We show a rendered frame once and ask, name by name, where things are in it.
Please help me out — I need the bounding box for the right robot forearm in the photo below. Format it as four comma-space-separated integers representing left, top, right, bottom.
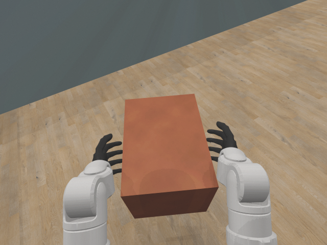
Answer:
217, 147, 277, 245

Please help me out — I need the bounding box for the robot left hand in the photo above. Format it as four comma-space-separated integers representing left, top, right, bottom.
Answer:
92, 134, 123, 175

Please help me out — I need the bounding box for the robot right hand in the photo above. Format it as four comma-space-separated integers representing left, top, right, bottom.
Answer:
206, 121, 238, 162

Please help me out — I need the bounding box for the carton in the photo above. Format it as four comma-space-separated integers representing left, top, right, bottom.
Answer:
121, 94, 219, 218

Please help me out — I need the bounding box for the left robot forearm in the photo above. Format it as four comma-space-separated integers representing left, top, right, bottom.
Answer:
63, 160, 115, 245

